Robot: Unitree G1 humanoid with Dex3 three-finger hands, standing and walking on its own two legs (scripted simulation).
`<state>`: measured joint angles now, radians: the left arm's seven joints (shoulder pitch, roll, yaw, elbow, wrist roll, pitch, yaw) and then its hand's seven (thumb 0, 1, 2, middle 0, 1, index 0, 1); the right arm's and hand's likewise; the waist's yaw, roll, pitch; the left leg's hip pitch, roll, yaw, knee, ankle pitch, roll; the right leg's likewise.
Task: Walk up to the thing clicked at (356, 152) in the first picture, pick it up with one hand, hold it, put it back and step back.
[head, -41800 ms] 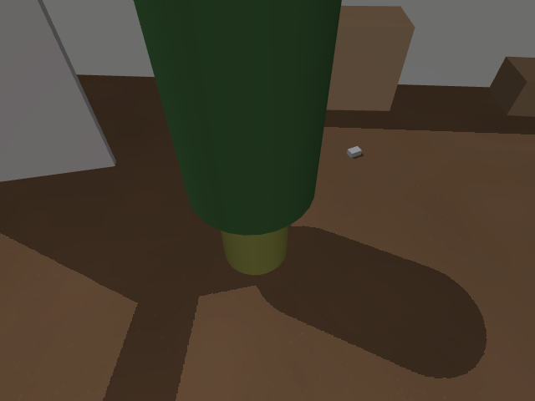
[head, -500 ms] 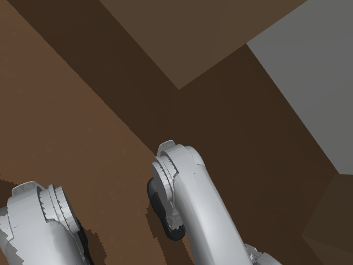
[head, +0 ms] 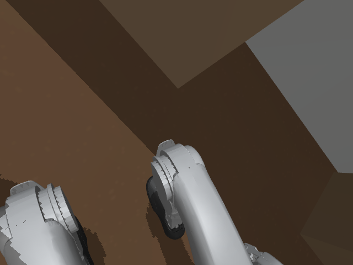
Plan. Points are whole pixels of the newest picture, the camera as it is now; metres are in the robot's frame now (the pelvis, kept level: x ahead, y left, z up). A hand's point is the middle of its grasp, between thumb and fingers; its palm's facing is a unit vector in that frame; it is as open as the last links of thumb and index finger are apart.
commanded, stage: rise first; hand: left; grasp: from above
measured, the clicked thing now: out of the picture +0.47 +0.35 -0.32
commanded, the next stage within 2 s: none
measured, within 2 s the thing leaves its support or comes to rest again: neither
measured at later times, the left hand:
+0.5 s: hand out of the picture +0.43 +0.37 -0.22, palm faces -0.11 -0.41 -0.90, open 14.3 cm
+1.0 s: hand out of the picture +0.43 +0.37 -0.22, palm faces -0.11 -0.42 -0.90, open 14.3 cm
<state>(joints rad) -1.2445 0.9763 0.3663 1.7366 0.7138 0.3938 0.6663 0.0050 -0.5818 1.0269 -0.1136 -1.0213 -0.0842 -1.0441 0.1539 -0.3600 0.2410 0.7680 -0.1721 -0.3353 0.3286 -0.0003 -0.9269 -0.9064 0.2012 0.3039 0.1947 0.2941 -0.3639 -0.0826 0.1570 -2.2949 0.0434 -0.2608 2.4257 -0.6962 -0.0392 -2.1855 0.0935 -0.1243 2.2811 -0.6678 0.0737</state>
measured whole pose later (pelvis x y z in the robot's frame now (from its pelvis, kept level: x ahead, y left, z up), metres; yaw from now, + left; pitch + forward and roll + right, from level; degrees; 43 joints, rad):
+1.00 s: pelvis +0.00 +0.00 +0.00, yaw +0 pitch +30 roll -13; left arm -1.26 1.01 0.36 1.77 0.72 0.38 0.69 0.00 -0.59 1.04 -0.11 -1.01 -0.08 -1.04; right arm 0.17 -0.36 0.26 0.78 -0.18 -0.35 0.34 0.00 -0.92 -0.90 0.20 0.30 0.19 0.29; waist -0.39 -0.09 0.17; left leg -2.29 0.04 -0.27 2.43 -0.69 -0.04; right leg -2.17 0.09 -0.13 2.28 -0.66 0.07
